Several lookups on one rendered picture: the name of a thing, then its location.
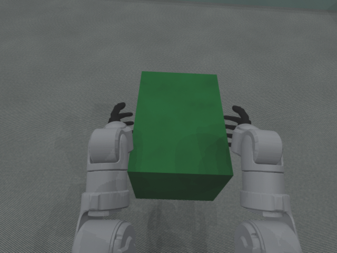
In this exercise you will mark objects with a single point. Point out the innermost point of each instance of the left robot forearm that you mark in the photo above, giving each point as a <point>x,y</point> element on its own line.
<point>106,182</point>

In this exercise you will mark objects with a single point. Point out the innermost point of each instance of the robot right hand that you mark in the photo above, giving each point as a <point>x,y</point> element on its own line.
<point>244,119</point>

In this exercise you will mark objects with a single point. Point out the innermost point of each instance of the robot left hand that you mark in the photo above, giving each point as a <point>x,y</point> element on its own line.
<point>115,116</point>

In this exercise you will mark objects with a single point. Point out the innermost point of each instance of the robot right upper arm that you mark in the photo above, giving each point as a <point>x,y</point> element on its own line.
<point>265,236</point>

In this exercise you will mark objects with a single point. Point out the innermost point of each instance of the right robot forearm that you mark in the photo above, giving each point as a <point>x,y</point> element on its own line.
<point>263,193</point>

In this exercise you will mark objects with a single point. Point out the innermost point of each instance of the robot left upper arm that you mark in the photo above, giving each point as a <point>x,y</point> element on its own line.
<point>105,236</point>

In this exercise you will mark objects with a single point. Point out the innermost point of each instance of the carton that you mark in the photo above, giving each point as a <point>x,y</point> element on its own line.
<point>181,151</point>

